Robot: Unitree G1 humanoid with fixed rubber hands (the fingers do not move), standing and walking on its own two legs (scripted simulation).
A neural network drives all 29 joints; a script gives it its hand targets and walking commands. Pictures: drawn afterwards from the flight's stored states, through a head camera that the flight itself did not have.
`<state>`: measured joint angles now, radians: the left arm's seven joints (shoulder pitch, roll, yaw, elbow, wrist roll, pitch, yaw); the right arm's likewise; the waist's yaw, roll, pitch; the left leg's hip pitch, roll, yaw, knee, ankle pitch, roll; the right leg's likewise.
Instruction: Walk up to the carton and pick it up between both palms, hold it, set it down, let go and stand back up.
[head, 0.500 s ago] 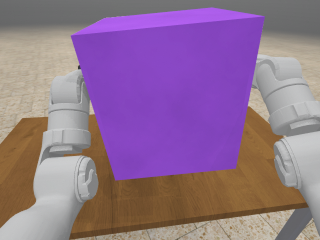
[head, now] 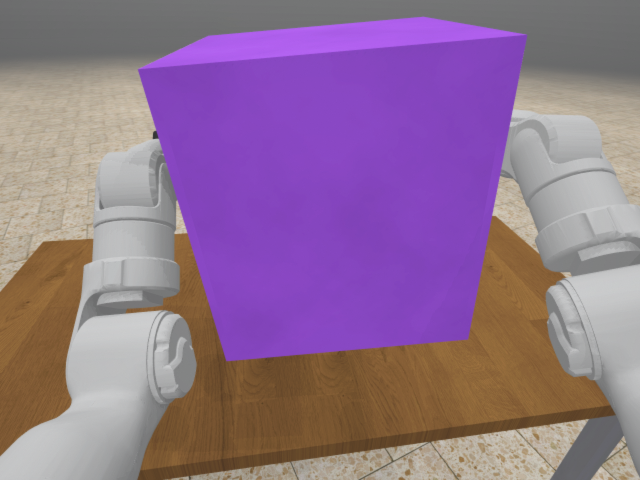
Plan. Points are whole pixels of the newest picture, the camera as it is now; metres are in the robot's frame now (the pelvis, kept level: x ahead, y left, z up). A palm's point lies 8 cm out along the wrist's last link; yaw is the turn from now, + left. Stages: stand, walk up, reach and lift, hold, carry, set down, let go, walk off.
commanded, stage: hold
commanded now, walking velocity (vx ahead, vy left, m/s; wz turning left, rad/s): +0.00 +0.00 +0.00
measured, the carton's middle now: (330, 178) +0.36 +0.01 +0.30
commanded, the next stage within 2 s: none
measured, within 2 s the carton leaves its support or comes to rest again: neither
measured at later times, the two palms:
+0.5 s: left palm (169, 158) +0.37 +0.19 +0.32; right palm (484, 135) +0.37 -0.16 +0.35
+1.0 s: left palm (173, 163) +0.37 +0.19 +0.31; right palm (485, 142) +0.37 -0.16 +0.34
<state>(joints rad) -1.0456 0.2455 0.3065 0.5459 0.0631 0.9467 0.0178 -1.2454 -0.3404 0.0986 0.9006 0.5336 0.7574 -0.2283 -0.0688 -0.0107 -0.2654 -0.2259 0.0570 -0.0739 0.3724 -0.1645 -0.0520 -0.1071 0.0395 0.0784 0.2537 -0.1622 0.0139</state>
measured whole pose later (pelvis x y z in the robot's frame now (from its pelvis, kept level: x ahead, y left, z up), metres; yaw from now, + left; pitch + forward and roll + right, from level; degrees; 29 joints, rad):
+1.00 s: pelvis +0.00 +0.00 +0.00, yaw +0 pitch +2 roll -2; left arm -1.03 0.25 0.28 0.53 0.05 0.94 0.03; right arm -1.23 -0.35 0.12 0.88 0.54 0.75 -0.22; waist -0.06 0.00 -0.27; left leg -0.24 0.06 -0.08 0.38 -0.17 -0.05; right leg -0.12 0.04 0.08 0.25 -0.16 0.01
